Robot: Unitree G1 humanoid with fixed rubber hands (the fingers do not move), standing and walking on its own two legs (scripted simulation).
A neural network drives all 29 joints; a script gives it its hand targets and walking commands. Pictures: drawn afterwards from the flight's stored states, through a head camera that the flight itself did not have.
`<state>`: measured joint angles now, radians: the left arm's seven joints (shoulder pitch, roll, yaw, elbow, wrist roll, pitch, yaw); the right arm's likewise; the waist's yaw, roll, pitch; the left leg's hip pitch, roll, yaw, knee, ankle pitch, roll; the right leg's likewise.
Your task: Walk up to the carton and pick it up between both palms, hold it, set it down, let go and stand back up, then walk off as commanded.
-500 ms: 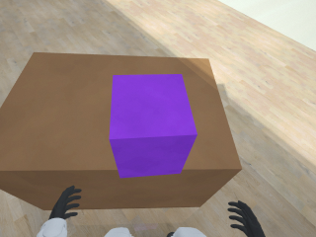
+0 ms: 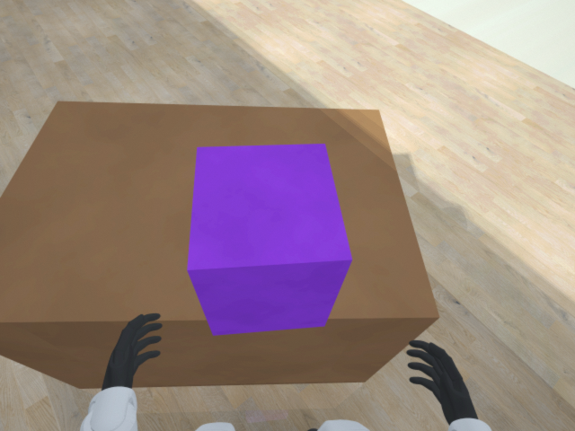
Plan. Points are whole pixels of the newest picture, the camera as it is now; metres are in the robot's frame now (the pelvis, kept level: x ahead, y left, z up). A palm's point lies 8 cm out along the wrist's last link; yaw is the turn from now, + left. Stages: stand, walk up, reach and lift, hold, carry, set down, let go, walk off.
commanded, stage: reach and lift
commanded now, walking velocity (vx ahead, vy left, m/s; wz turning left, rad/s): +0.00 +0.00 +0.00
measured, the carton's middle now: (266, 244) +0.39 +0.05 -0.03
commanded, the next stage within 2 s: none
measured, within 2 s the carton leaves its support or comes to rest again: neither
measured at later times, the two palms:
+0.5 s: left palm (136, 366) +0.19 +0.21 -0.04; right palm (455, 368) +0.20 -0.22 -0.02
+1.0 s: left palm (136, 310) +0.25 +0.21 +0.01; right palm (450, 306) +0.27 -0.21 +0.02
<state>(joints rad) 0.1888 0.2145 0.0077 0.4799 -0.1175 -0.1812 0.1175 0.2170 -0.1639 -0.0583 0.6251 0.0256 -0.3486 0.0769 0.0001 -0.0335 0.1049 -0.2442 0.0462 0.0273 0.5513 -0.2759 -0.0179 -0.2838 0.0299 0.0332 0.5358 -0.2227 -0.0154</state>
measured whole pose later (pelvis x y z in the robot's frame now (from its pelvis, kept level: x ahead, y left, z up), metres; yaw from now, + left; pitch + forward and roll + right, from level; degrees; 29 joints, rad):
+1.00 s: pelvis +0.01 +0.01 +0.00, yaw +0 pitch +0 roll -1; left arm 0.12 0.19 -0.04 0.14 -0.17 0.06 0.18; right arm 0.02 -0.27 0.00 0.39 0.20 -0.16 0.07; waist 0.00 -0.02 0.07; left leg -0.24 0.05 0.03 0.52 -0.27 -0.02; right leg -0.27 0.03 0.03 0.47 -0.20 -0.02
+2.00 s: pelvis +0.01 +0.01 +0.01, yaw +0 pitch +1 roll -1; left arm -0.52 0.23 0.13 0.30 -0.16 0.51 0.14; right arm -0.65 -0.35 0.00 0.57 0.27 0.27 0.03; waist 0.00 -0.02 0.05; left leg -0.25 0.05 0.03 0.48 -0.25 -0.02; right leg -0.27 0.03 0.03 0.42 -0.18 -0.01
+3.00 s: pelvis +0.02 -0.02 -0.01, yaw +1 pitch +17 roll +2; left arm -0.55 0.17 0.11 1.23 -0.19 -0.48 0.07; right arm -0.62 -0.13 0.08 1.08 0.27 -0.33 -0.05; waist 0.00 -0.02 -0.16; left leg -0.59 0.04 0.03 0.55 -0.24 -0.04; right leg -0.67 0.03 0.03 0.60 -0.23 -0.01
